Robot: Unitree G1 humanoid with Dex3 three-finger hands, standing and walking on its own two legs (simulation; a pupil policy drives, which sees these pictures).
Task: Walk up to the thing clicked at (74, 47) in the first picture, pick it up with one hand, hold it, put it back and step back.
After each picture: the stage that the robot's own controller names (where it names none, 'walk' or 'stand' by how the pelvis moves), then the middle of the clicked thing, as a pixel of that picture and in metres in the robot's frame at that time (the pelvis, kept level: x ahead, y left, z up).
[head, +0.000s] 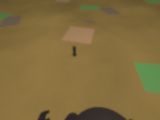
stand; (74, 51) +1.29 +0.28 -0.65
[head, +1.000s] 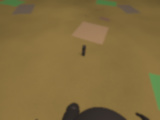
walk; (83, 50) +1.18 +0.13 -0.63
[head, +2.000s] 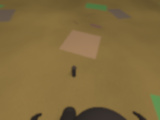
walk; (73, 71) +0.71 +0.17 -0.64
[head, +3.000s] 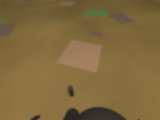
walk; (71, 91) +0.44 +0.22 -0.63
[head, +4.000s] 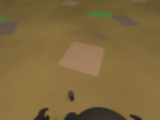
stand; (71, 96) +0.38 +0.20 -0.65
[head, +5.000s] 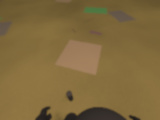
stand; (70, 96) +0.35 +0.22 -0.66
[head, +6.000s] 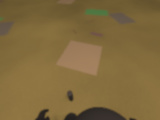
stand; (70, 96) +0.37 +0.21 -0.66
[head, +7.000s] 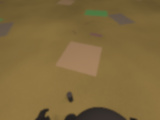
stand; (70, 97) +0.36 +0.21 -0.66
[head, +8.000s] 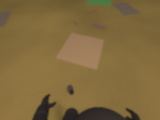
go down; (70, 90) +0.38 +0.20 -0.65
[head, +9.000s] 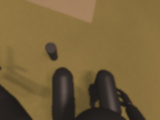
go down; (52, 53) +0.44 +0.26 -0.23
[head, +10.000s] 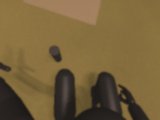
close in; (56, 55) +0.43 +0.26 -0.25
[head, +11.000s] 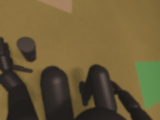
close in; (29, 52) +0.40 +0.30 -0.16
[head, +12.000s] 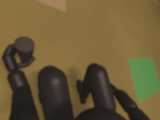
close; (25, 53) +0.40 +0.30 -0.15
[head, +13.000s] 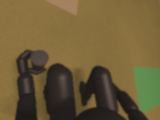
lift; (38, 63) +0.32 +0.27 -0.15
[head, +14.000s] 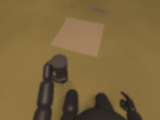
lift; (61, 71) +0.31 +0.18 +0.05
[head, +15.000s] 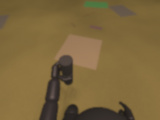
hold; (67, 72) +0.32 +0.14 +0.05
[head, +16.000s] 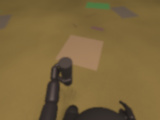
hold; (66, 73) +0.31 +0.15 +0.05
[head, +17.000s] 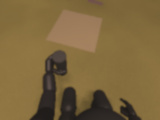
crouch; (61, 65) +0.37 +0.18 -0.02
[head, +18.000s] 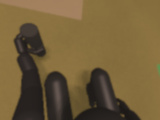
lower; (36, 44) +0.47 +0.27 -0.05
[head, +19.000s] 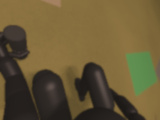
lower; (19, 46) +0.44 +0.30 -0.15
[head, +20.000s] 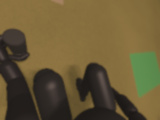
lower; (19, 48) +0.42 +0.31 -0.15
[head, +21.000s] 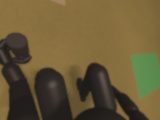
lower; (21, 51) +0.40 +0.31 -0.16
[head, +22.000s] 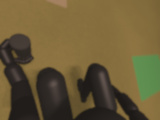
lower; (23, 52) +0.40 +0.30 -0.15
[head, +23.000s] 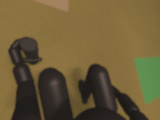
open; (31, 53) +0.41 +0.28 -0.16
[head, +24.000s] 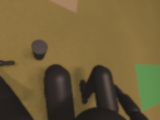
stand; (39, 52) +0.39 +0.27 -0.17
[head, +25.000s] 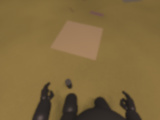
stand; (69, 84) +0.38 +0.19 -0.52
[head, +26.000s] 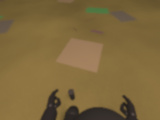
stand; (71, 94) +0.38 +0.18 -0.60
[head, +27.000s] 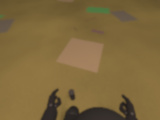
stand; (72, 95) +0.37 +0.18 -0.60
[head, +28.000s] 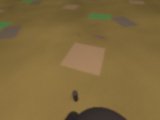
stand; (75, 96) +0.41 +0.17 -0.65
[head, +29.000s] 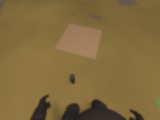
walk; (72, 79) +0.47 +0.17 -0.64
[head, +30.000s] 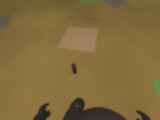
walk; (74, 68) +0.71 +0.25 -0.63
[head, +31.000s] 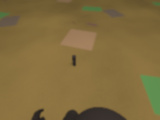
stand; (74, 60) +1.01 +0.24 -0.64
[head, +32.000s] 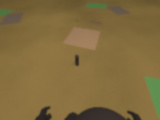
stand; (76, 60) +0.98 +0.20 -0.66
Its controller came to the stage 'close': yes
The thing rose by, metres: 0.68
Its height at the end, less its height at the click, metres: +0.00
